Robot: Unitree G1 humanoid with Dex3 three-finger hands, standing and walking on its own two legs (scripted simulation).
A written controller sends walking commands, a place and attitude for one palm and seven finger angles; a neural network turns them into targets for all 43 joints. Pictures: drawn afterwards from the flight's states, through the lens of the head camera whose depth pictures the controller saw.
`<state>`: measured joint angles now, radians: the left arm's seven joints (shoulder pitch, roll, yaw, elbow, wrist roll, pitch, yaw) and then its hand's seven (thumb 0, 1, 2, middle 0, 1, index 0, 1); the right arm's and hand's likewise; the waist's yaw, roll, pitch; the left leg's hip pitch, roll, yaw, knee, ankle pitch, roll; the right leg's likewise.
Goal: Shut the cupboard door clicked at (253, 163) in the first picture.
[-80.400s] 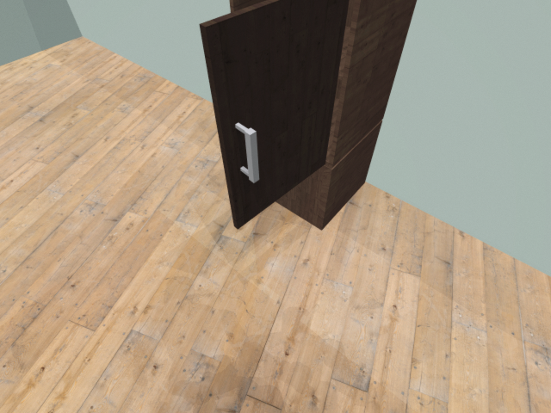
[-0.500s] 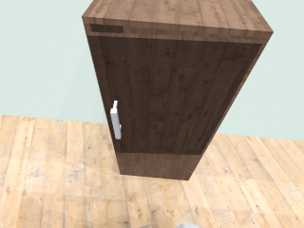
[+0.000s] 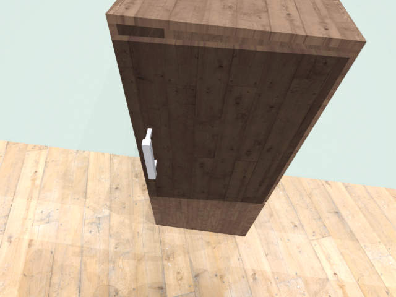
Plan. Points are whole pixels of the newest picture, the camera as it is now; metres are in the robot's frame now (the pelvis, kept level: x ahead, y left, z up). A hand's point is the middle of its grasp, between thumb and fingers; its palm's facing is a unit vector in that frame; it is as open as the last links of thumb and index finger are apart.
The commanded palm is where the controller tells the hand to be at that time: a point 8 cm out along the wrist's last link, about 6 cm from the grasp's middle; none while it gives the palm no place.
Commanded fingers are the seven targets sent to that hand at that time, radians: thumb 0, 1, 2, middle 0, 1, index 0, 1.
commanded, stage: come to a stop and stand still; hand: left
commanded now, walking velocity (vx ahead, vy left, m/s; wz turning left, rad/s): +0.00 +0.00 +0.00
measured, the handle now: (151, 155) +0.45 +0.16 -0.04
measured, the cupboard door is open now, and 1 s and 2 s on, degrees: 4 4 4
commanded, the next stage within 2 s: look again from close up in 0.90 s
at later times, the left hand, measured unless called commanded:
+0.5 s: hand out of the picture -0.02 +0.19 -0.16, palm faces +0.00 -0.98 -0.19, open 7.3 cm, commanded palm none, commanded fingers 0.00 0.90 0.90 -0.20 -0.30 -0.20 -0.30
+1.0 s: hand out of the picture -0.06 +0.17 -0.17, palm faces +0.01 -0.99 -0.14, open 7.3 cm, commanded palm none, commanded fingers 0.00 0.90 0.90 -0.20 -0.30 -0.20 -0.30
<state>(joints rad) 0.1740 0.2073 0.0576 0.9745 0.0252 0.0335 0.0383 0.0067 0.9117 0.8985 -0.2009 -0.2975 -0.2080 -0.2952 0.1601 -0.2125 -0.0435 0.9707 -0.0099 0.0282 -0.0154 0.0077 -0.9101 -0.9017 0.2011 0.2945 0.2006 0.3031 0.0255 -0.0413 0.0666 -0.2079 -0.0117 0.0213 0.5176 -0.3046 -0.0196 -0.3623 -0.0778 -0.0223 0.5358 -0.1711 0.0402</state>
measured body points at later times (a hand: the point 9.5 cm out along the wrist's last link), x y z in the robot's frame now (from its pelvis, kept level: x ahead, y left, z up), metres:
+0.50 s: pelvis -0.04 +0.01 +0.01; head -0.03 +0.02 +0.46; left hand -0.01 +0.24 -0.15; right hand -0.03 -0.22 -0.14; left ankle -0.02 +0.11 -0.73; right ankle -0.05 -0.10 -0.73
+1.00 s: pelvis -0.05 +0.02 +0.01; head -0.03 +0.03 +0.46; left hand -0.06 +0.22 -0.15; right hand -0.08 -0.19 -0.14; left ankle -0.02 +0.11 -0.73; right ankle -0.05 -0.10 -0.73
